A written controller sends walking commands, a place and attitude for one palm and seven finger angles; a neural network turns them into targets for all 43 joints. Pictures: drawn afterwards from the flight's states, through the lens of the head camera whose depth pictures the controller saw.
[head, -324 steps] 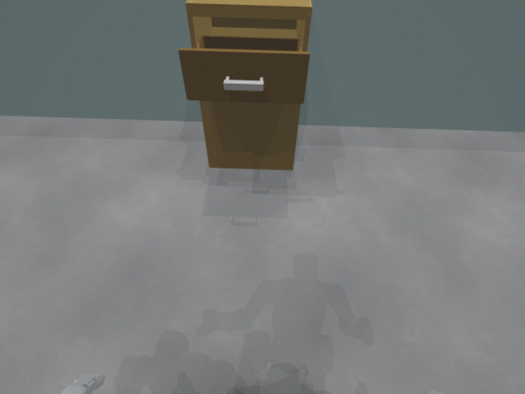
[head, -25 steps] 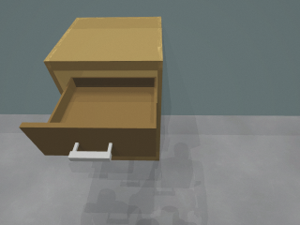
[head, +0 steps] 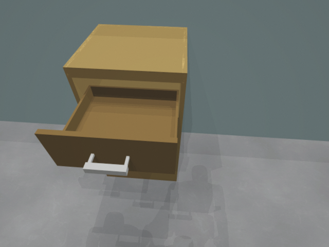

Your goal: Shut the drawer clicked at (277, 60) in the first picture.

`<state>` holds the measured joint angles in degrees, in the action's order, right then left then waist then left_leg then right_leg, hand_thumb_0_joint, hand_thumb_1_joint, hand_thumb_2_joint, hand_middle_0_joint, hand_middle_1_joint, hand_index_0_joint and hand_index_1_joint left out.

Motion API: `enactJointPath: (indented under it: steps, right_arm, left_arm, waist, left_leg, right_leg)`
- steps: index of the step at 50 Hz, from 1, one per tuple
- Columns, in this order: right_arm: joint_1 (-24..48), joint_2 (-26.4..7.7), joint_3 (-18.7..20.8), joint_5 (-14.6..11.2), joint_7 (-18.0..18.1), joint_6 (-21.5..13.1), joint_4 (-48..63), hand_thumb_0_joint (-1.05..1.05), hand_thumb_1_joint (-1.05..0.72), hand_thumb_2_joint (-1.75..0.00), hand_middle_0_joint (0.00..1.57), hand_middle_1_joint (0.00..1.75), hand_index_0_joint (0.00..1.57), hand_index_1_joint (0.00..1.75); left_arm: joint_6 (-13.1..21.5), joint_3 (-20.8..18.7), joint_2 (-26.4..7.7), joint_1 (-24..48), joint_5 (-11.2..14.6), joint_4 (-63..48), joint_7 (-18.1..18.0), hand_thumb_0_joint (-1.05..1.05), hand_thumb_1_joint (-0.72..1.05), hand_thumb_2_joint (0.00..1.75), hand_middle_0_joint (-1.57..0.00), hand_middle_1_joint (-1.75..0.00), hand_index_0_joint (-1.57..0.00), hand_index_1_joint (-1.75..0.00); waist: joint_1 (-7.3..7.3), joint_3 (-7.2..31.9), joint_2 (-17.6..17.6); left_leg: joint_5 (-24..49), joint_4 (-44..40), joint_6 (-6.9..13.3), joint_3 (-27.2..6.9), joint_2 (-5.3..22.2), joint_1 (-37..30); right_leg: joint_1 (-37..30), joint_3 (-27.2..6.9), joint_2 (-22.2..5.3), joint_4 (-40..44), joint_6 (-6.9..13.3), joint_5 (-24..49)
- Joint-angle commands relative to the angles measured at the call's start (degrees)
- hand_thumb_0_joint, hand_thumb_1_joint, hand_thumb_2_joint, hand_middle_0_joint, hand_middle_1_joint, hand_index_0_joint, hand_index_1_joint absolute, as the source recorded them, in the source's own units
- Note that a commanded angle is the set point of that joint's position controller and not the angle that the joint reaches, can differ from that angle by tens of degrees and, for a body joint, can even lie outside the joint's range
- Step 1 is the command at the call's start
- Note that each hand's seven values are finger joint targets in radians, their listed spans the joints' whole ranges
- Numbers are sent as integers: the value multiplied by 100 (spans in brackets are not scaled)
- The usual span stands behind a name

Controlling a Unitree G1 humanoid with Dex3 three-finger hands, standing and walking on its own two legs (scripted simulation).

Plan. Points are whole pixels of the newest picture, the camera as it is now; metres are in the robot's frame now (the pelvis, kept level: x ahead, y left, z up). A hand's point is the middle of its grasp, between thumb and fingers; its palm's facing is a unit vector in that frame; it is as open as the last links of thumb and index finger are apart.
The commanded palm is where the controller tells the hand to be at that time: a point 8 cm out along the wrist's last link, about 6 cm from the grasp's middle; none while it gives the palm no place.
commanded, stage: shuffle to correct the standing spot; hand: left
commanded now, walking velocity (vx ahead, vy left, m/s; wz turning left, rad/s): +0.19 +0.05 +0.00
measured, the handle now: (107, 163) +0.37 +0.21 -0.07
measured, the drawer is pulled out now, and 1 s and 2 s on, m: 0.30 0.30 0.30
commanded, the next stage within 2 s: come to a stop and stand still in 0.24 s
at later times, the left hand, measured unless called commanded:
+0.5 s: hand out of the picture +0.06 +0.20 -0.19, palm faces +0.05 -0.98 -0.17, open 7.4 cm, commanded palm none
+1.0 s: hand out of the picture +0.05 +0.20 -0.17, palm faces +0.00 -0.98 -0.21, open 7.4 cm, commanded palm none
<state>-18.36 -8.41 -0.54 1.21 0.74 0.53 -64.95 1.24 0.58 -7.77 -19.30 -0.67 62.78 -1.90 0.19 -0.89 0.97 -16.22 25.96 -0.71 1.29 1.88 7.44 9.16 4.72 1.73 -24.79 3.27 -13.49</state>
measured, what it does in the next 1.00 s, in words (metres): stands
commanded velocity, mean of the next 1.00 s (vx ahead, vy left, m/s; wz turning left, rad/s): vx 0.01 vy -0.02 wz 0.00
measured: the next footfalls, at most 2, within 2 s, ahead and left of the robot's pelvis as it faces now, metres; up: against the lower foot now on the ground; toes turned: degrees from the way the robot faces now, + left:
none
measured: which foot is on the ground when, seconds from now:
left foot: down 0.00-1.00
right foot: down 0.00-1.00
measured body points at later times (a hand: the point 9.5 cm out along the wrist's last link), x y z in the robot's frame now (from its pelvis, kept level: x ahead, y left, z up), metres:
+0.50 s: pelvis +0.06 +0.04 -0.01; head +0.07 +0.05 +0.44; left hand +0.06 +0.26 -0.18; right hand +0.02 -0.15 -0.17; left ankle +0.04 +0.13 -0.74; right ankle +0.02 -0.07 -0.74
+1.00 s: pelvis +0.04 +0.03 +0.00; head +0.03 +0.02 +0.45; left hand +0.05 +0.25 -0.15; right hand +0.04 -0.19 -0.16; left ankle +0.03 +0.13 -0.74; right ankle +0.04 -0.07 -0.74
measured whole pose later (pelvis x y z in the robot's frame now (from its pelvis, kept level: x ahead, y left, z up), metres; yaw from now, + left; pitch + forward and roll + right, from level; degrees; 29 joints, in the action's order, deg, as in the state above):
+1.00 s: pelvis +0.04 +0.03 +0.00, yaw -2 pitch -3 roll +1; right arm -15.2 -8.8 0.4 0.4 1.4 -0.4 -64.3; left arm 0.3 0.4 -8.4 -17.4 -0.7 61.6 -2.4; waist 0.2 -1.8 0.2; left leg -13.1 22.3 0.8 6.2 0.5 6.5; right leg 9.2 3.2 -0.6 -25.3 1.5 -13.4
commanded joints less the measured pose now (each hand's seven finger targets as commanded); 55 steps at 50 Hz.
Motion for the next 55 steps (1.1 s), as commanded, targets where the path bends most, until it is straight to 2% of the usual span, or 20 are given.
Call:
enactJointPath:
  steps: [1, 6, 10, 12, 15, 17, 18, 19, 21, 22, 23, 24, 25, 26, 27, 29, 31, 40, 47, 55]
  right_arm:
    - [-506, -377, 92, 18, 22, -42, 136, 0, -90, -90, 20, 30, 20, 30]
    - [-904, -269, 86, 26, 17, -144, 39, 0, -90, -90, 20, 30, 20, 30]
    - [-1206, -627, 132, -8, 71, -269, -69, 0, -90, -90, 20, 30, 20, 30]
    - [-1180, -606, 111, -12, 112, -325, -63, 0, -90, -90, 20, 30, 20, 30]
    - [-971, -528, 62, -48, 156, -396, -4, 0, -90, -90, 20, 30, 20, 30]
    - [-763, -351, 42, -68, 152, -442, 123, 0, -90, -90, 20, 30, 20, 30]
    - [-687, -186, 28, -58, 130, -422, 186, 0, -90, -90, 20, 30, 20, 30]
    - [-496, -127, 50, -63, 148, -349, 237, 0, -90, -90, 20, 30, 20, 30]
    - [-549, -7, 45, -97, 170, -271, 165, 0, -90, -90, 20, 30, 20, 30]
    - [-867, 93, 20, -93, 138, -282, -16, 0, -90, -90, 20, 30, 20, 30]
    - [-1263, -94, 57, -29, 159, -381, -211, 0, -90, -90, 20, 30, 20, 30]
    - [-1427, -384, 94, -25, 246, -399, -289, 0, -90, -90, 20, 30, 20, 30]
    - [-1166, -416, 78, -66, 262, -335, -239, 0, -90, -90, 20, 30, 20, 30]
    - [-823, -476, 95, -73, 219, -283, -119, 0, -90, -90, 20, 30, 20, 30]
    - [-554, -428, 108, -68, 227, -278, -57, 0, -90, -90, 20, 30, 20, 30]
    - [-344, -367, 95, -93, 249, -257, 69, 0, -90, -90, 20, 30, 20, 30]
    - [-378, -356, 121, -130, 250, -243, 100, 0, -90, -90, 20, 30, 20, 30]
    - [-192, -531, 183, -104, 184, -235, 240, 0, -90, -90, 20, 30, 20, 30]
    - [3, -438, 119, -91, 79, -170, 216, 0, -90, -90, 20, 30, 20, 30]
    - [-283, -384, 86, -66, 22, -119, 84, 0, -90, -90, 20, 30, 20, 30]
  left_arm:
    - [25, -297, -904, -317, -37, -266, -40, 0, 90, 90, -20, -30, -20, -30]
    - [21, -303, -698, -285, -38, -332, -3, 0, 90, 90, -20, -30, -20, -30]
    - [80, -155, -243, -307, -97, -340, 52, 0, 90, 90, -20, -30, -20, -30]
    - [129, -107, -157, -293, -89, -310, 63, 0, 90, 90, -20, -30, -20, -30]
    - [201, -153, -181, -671, -30, -124, 57, 0, 90, 90, -20, -30, -20, -30]
    - [230, -249, -554, -1219, -11, 68, 14, 0, 90, 90, -20, -30, -20, -30]
    - [222, -321, -786, -1397, -11, 149, -21, 0, 90, 90, -20, -30, -20, -30]
    - [203, -351, -799, -1393, -26, 168, -67, 0, 90, 90, -20, -30, -20, -30]
    - [108, -263, -625, -763, -70, 27, -142, 0, 90, 90, -20, -30, -20, -30]
    - [67, -225, -547, -313, -29, -91, -142, 0, 90, 90, -20, -30, -20, -30]
    - [66, -161, -367, -165, 42, -213, -112, 0, 90, 90, -20, -30, -20, -30]
    - [59, -104, -198, -259, 134, -222, -126, 0, 90, 90, -20, -30, -20, -30]
    - [6, -116, -136, -443, 140, -195, -163, 0, 90, 90, -20, -30, -20, -30]
    - [-82, -138, -174, -464, 73, -185, -150, 0, 90, 90, -20, -30, -20, -30]
    - [-120, -108, -127, -334, 45, -138, -136, 0, 90, 90, -20, -30, -20, -30]
    - [-63, -114, -172, -503, 14, -76, -120, 0, 90, 90, -20, -30, -20, -30]
    - [-19, -152, -351, -493, 25, -61, -116, 0, 90, 90, -20, -30, -20, -30]
    - [-46, -191, -493, -328, 4, -340, -108, 0, 90, 90, -20, -30, -20, -30]
    - [-28, -131, -574, -185, -18, -276, -57, 0, 90, 90, -20, -30, -20, -30]
    - [22, -115, -646, -312, -20, -218, -41, 0, 90, 90, -20, -30, -20, -30]
  waist:
    - [-52, -806, -569]
    - [-132, -915, -28]
    - [-132, -805, 1174]
    - [-69, -745, 836]
    - [128, -324, 173]
    - [308, -111, -696]
    - [321, -127, -1336]
    - [303, -218, -1709]
    - [21, -473, -942]
    - [-253, -528, -565]
    - [-315, -365, 311]
    - [-255, -2, 1096]
    - [-45, 198, 1184]
    - [18, 26, 944]
    - [55, -446, 903]
    - [109, -725, 341]
    - [-4, -538, -119]
    - [-50, 257, -33]
    - [-20, -538, -64]
    - [-50, -721, -312]
  left_leg:
    - [-681, 99, 152, 99, -65, 762]
    - [-679, -317, 277, -68, 2, 658]
    - [-581, -1318, 852, -1381, 959, 474]
    - [834, -1074, 1042, -1388, 1078, 188]
    - [2514, -140, 847, -691, 709, 373]
    - [1496, 748, 451, 36, 105, 1390]
    - [290, 1313, 284, 364, -190, 2008]
    - [-1317, 1776, 199, 381, -130, 2181]
    - [-1319, 999, 165, 158, 60, 1562]
    - [-61, -357, 161, 103, 84, 778]
    - [2881, -509, 246, -257, 304, 76]
    - [5586, -271, 511, -835, 950, -488]
    - [6450, -329, 838, -840, 1321, -784]
    - [5076, -479, 939, -733, 1375, -376]
    - [4667, -558, 881, -752, 1231, -98]
    - [4680, -264, 612, -490, 832, -61]
    - [3973, -291, 361, -293, 622, -148]
    - [2955, -429, 322, -193, 609, -569]
    - [460, -916, 256, -188, 430, 185]
    - [-4, -817, 227, -102, 280, 236]
  right_leg:
    - [660, -1580, -1272, 1422, 352, -2434]
    - [983, -1044, -900, 667, 314, -2036]
    - [1094, 114, -179, -1000, 33, -897]
    - [1223, 100, -190, -1186, 38, -949]
    - [172, -138, -402, -546, 164, 211]
    - [-990, -1013, -1142, -279, 525, 1883]
    - [-1456, -1505, -1669, -52, 798, 2734]
    - [-1418, -1737, -2021, 170, 1056, 3564]
    - [-664, -1183, -1883, -99, 959, 4116]
    - [-208, -634, -1462, -698, 564, 4049]
    - [160, -221, -850, -1431, 102, 3564]
    - [489, -73, -540, -1529, -207, 1600]
    - [577, -198, -487, -1316, -273, -883]
    - [386, -226, -465, -1272, -263, -1489]
    - [512, -237, -531, -1001, -280, -1173]
    - [366, -430, -599, -154, -207, 714]
    - [184, -546, -793, -113, -123, 2265]
    - [39, -592, -822, -11, -174, 1774]
    - [413, -780, -821, 558, -115, 403]
    - [876, -968, -841, 1020, -74, -871]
